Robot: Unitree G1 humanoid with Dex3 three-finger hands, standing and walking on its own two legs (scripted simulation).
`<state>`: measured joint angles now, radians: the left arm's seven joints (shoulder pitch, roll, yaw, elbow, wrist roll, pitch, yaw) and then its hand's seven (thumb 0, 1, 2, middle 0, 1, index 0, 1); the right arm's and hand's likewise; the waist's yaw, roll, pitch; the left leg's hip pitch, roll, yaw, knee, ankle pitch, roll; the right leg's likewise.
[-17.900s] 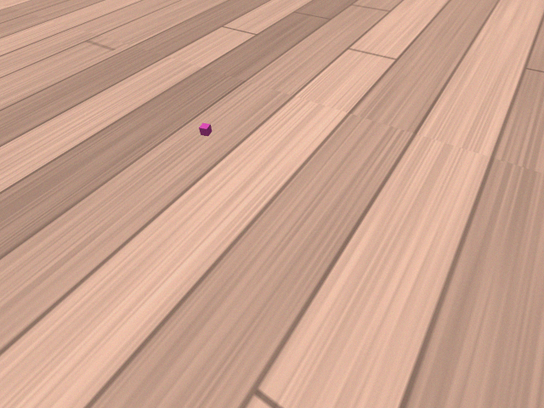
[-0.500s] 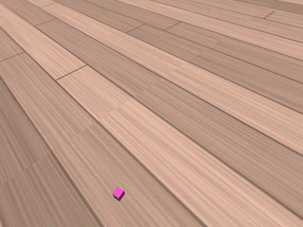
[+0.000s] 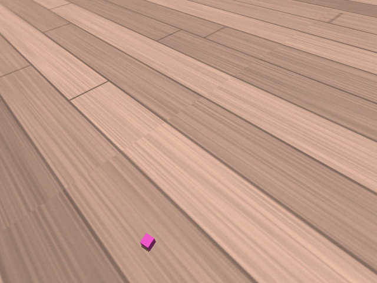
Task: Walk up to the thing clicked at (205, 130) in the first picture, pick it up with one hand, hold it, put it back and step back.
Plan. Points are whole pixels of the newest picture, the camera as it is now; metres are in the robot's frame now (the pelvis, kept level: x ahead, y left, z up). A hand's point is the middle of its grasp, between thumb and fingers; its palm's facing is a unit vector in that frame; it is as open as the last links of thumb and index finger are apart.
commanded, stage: stand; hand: left
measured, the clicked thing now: (148, 241) +0.45 +0.30 -0.76
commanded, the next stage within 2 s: walk up in 0.90 s
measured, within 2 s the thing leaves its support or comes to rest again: neither
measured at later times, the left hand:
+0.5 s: hand out of the picture +0.08 +0.26 -0.15, palm faces -0.03 -0.93 -0.36, open 7.4 cm
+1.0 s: hand out of the picture +0.08 +0.27 -0.15, palm faces -0.01 -0.93 -0.37, open 7.4 cm
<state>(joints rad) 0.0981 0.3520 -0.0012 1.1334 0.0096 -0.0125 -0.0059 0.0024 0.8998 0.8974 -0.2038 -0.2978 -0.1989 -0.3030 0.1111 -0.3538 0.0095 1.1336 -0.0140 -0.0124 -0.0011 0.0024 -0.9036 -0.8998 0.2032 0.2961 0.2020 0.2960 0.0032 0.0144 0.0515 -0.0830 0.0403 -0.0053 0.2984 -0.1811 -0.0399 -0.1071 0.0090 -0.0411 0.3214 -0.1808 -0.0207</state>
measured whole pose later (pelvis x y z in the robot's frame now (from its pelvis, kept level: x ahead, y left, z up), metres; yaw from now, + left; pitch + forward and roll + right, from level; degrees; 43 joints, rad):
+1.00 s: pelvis +0.00 +0.01 +0.00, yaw -1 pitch -2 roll -1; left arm 0.13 0.34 0.02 1.11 0.03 -0.03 0.01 0.00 0.90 0.90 -0.21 -0.30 -0.20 -0.30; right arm 0.14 -0.38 -0.02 1.10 -0.03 0.02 0.01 0.00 -0.90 -0.90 0.20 0.30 0.20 0.30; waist 0.01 0.04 0.05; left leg -0.12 0.04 0.00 0.42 -0.30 -0.01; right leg -0.11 0.01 -0.03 0.34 -0.20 -0.02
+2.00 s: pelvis +0.04 +0.06 +0.00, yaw -1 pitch -3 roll +0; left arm 0.09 0.35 0.01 1.11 0.02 -0.02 0.01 0.00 0.90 0.90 -0.20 -0.30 -0.20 -0.30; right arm 0.11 -0.36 -0.03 1.09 -0.01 0.01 0.00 0.00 -0.90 -0.90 0.20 0.30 0.20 0.30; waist 0.00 0.01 0.06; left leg -0.04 -0.01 0.03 0.32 -0.23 0.01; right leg -0.06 -0.02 0.01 0.33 -0.23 0.02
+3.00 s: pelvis +0.02 +0.05 +0.00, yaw -1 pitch -3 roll +0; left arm 0.11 0.35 -0.01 1.11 0.01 -0.01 0.00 0.00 0.90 0.90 -0.20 -0.30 -0.20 -0.30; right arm 0.11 -0.35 -0.01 1.13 -0.01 -0.01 0.00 0.00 -0.90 -0.90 0.20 0.30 0.20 0.30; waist 0.00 0.00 0.06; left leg -0.07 0.01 0.02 0.29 -0.18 -0.01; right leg -0.08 0.00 0.00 0.30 -0.17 0.00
